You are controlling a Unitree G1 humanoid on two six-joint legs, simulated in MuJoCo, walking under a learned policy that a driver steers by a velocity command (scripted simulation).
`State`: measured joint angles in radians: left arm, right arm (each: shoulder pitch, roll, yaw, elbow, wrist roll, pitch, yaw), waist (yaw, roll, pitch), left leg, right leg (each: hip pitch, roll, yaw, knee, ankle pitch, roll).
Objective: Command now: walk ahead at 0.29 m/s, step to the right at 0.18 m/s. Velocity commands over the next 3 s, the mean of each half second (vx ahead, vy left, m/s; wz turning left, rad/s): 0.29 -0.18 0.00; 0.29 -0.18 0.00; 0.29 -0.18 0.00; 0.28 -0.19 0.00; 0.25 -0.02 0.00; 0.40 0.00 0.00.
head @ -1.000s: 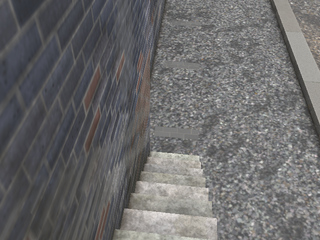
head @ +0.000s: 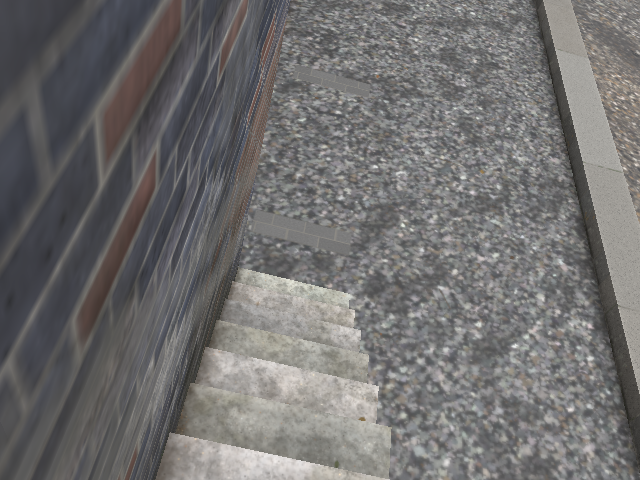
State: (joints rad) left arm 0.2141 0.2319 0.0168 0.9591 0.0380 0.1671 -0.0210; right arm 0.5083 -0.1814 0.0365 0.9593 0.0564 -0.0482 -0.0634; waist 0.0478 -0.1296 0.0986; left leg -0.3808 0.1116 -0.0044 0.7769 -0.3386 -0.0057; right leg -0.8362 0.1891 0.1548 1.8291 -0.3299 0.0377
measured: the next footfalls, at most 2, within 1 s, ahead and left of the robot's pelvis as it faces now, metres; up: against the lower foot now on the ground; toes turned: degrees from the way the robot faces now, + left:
right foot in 0.38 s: +0.08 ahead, -0.24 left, +0.00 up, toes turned +5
left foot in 0.88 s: +0.32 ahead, -0.06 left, -0.19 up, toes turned +1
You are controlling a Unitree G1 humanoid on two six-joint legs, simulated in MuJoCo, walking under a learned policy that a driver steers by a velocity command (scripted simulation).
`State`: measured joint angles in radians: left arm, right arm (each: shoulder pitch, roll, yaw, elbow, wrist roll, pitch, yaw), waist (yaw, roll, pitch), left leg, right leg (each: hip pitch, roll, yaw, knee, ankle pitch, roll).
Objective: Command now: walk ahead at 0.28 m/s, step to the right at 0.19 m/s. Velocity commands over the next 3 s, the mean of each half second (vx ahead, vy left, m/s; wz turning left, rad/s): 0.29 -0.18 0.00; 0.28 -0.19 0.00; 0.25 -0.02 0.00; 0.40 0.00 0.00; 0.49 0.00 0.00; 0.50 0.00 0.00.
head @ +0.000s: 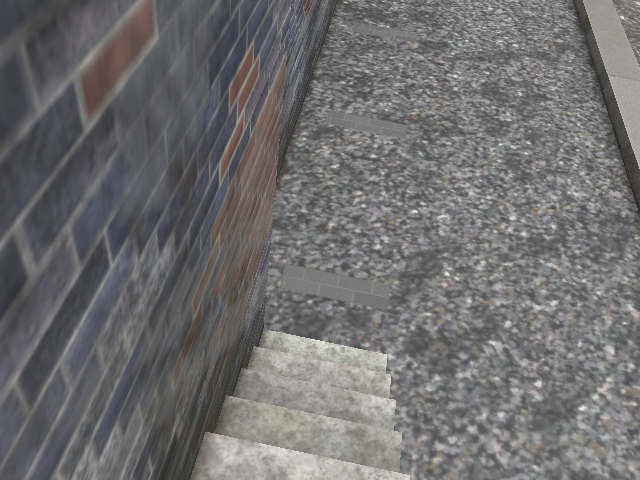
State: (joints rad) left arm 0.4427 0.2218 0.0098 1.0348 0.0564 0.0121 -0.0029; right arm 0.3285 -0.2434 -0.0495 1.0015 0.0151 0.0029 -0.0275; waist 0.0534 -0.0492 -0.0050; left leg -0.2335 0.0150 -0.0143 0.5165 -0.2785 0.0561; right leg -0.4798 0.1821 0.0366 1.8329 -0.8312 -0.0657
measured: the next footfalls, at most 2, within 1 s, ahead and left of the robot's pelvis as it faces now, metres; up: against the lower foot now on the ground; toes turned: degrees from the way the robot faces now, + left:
right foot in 0.26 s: +0.05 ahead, -0.17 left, +0.00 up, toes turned +2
left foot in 0.70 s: +0.30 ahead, +0.09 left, -0.19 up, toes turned +3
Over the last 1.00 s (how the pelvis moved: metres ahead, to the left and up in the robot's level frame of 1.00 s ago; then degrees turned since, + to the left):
0.27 -0.14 -0.17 1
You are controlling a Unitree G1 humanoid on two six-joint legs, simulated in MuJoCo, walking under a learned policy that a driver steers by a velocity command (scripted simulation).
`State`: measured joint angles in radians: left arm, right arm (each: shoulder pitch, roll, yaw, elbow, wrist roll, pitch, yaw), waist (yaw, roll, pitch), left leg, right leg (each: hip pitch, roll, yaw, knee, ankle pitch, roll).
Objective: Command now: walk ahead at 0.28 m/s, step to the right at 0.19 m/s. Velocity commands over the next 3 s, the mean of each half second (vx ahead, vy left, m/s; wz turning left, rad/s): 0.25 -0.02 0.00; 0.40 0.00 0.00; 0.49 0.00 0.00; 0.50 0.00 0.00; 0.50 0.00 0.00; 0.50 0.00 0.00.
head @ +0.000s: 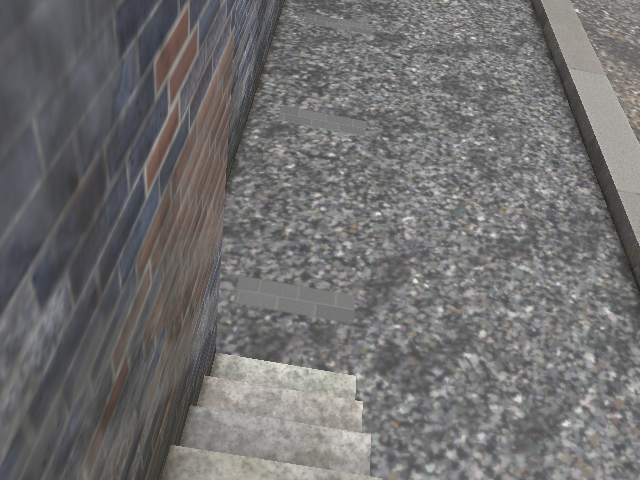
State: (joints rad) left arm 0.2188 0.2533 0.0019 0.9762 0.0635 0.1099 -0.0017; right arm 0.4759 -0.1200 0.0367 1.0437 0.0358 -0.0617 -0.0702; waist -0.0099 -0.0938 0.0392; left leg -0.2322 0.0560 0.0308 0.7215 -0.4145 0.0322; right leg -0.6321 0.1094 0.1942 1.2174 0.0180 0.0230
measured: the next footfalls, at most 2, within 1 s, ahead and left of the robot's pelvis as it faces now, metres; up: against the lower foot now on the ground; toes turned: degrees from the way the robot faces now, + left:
right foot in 0.22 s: +0.15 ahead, -0.24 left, -0.06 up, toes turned -4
right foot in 0.36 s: +0.20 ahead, -0.21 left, -0.19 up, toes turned -1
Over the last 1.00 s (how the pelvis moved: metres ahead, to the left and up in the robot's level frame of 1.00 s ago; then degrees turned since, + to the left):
0.28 -0.01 -0.21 0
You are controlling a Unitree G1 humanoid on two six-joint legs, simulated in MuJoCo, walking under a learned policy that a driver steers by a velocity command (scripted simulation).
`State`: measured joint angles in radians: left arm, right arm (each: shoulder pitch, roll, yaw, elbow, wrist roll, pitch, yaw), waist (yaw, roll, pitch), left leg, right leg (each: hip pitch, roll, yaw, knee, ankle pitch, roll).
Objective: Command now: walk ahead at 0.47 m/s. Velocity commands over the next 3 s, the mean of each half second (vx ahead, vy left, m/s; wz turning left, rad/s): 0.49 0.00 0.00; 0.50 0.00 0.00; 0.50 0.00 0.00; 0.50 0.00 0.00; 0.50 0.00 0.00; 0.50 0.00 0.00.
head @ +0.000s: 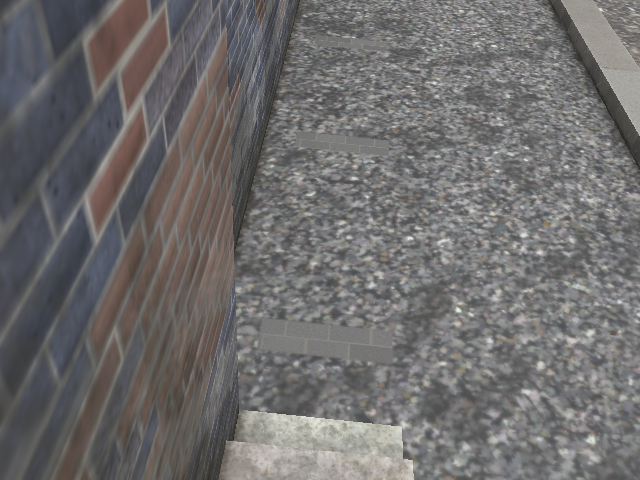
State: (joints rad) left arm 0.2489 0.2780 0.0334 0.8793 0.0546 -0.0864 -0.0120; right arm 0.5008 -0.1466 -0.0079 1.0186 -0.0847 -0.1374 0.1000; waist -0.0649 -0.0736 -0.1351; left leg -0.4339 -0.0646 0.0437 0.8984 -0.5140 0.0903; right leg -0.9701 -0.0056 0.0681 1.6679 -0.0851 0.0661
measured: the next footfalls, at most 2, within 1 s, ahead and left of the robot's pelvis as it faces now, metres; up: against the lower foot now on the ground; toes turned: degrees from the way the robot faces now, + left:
right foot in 0.36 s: +0.23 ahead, -0.12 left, -0.19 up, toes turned -3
left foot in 0.82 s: +0.50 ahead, +0.06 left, -0.39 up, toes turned -1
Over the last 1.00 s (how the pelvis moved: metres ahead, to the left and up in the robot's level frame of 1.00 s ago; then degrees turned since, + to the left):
0.26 0.00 -0.23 1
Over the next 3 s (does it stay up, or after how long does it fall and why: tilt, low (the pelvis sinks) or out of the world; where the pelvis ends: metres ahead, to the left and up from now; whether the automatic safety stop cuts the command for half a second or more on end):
stays up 1.52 -0.19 -1.13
